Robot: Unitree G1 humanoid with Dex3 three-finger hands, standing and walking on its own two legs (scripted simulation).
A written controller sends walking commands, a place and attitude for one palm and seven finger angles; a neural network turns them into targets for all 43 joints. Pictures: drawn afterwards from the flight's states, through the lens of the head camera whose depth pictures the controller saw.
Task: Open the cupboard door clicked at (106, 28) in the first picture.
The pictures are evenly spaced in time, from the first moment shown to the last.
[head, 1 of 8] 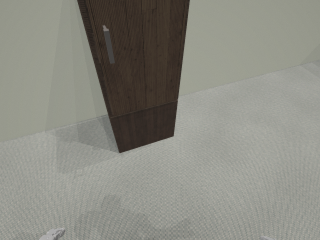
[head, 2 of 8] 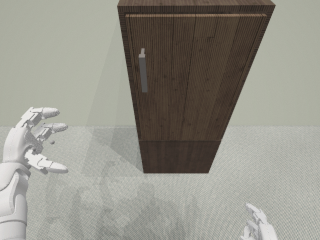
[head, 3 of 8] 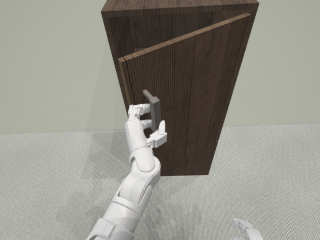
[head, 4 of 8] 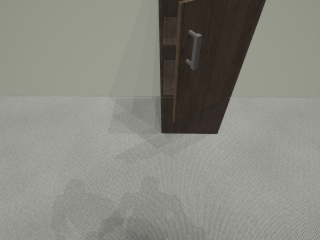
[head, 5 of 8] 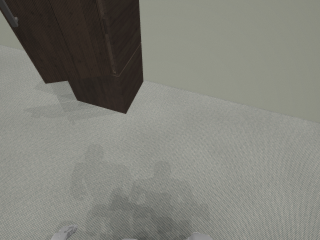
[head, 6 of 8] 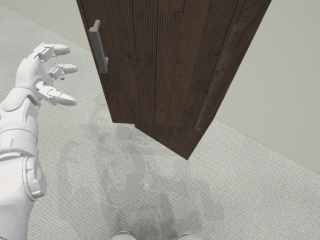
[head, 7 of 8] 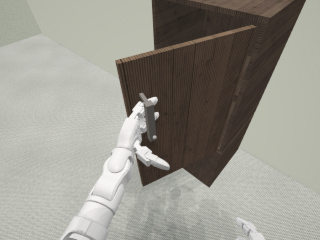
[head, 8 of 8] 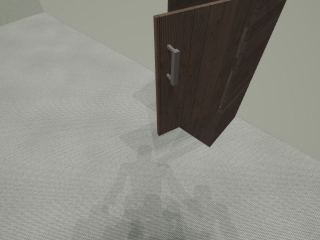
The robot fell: no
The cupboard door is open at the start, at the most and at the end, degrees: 0 70 70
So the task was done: yes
